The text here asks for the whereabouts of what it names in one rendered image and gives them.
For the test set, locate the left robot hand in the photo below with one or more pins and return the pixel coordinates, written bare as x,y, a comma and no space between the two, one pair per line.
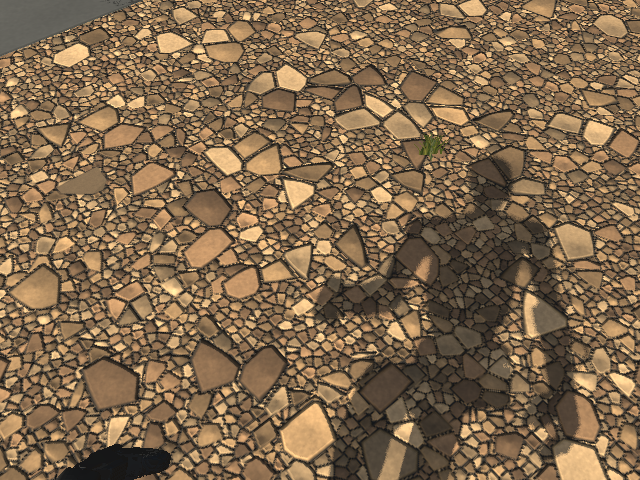
117,463

